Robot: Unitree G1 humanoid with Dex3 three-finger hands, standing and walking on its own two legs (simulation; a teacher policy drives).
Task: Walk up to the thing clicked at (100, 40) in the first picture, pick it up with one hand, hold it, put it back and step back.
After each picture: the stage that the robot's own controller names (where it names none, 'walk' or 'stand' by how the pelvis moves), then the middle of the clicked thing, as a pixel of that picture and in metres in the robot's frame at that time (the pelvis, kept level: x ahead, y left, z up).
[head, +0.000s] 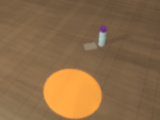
stand; (102, 36) +1.40 -0.18 -0.66
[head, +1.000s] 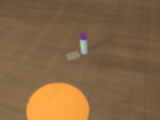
walk; (83, 44) +1.29 +0.12 -0.63
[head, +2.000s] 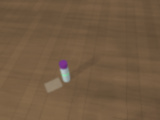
walk; (64, 71) +0.84 +0.26 -0.65
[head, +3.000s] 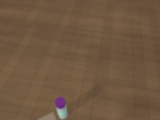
stand; (61, 108) +0.49 +0.19 -0.63
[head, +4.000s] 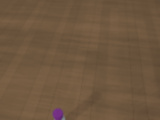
stand; (60, 119) +0.43 +0.21 -0.66
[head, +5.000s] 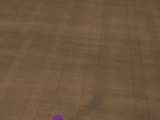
stand; out of the picture +0.39 +0.21 -0.66
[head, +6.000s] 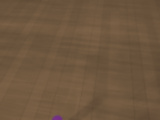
stand; out of the picture +0.39 +0.21 -0.66
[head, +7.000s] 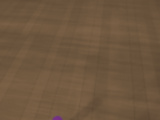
stand; out of the picture +0.39 +0.21 -0.66
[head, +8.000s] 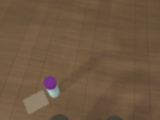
go down; (52, 87) +0.44 +0.20 -0.51
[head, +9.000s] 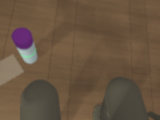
go down; (26, 48) +0.48 +0.24 -0.26
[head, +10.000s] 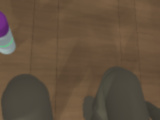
close in; (1, 36) +0.47 +0.26 -0.21
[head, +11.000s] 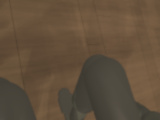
close; out of the picture +0.46 +0.30 -0.16
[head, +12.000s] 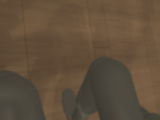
lift; out of the picture +0.41 +0.28 -0.15
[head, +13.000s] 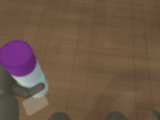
lift; (29, 75) +0.33 +0.18 +0.04
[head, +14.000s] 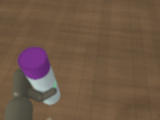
hold; (43, 80) +0.32 +0.15 +0.06
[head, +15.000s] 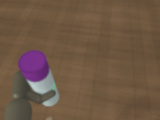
hold; (42, 83) +0.32 +0.16 +0.04
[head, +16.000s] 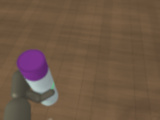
crouch; (41, 82) +0.32 +0.16 +0.05
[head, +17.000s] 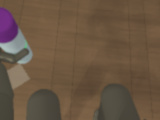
crouch; (13, 42) +0.44 +0.22 -0.04
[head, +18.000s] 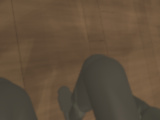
lower; out of the picture +0.43 +0.30 -0.17
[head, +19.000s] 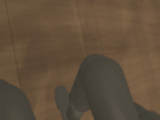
lower; out of the picture +0.45 +0.31 -0.17
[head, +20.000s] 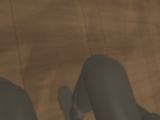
lower; out of the picture +0.44 +0.31 -0.16
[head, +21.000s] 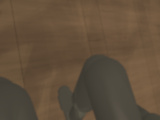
lower; out of the picture +0.44 +0.30 -0.16
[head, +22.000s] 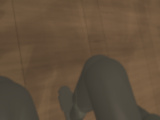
loosen; out of the picture +0.44 +0.30 -0.16
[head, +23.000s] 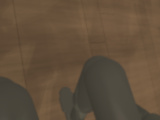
withdraw; out of the picture +0.44 +0.30 -0.17
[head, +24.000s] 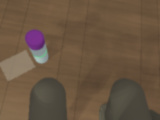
walk; (38, 49) +0.48 +0.23 -0.28
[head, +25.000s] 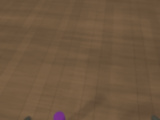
stand; out of the picture +0.40 +0.18 -0.59
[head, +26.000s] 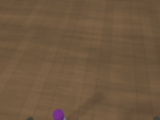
stand; out of the picture +0.41 +0.19 -0.60
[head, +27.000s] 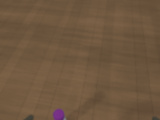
stand; out of the picture +0.40 +0.19 -0.60
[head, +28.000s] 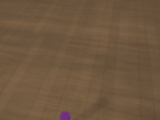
stand; out of the picture +0.43 +0.18 -0.65
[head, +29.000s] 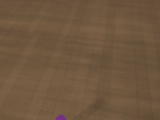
stand; out of the picture +0.39 +0.20 -0.66
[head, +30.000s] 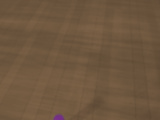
walk; out of the picture +0.39 +0.20 -0.66
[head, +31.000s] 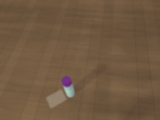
walk; (68, 87) +0.59 +0.20 -0.64
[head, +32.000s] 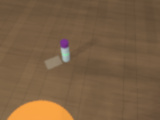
walk; (65, 51) +0.95 +0.17 -0.63
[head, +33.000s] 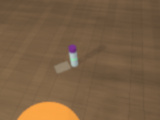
stand; (73, 56) +1.03 +0.17 -0.64
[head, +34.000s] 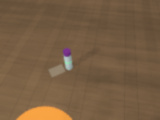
stand; (68, 59) +1.00 +0.20 -0.66
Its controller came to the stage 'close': yes
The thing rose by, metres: 0.68
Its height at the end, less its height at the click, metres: +0.00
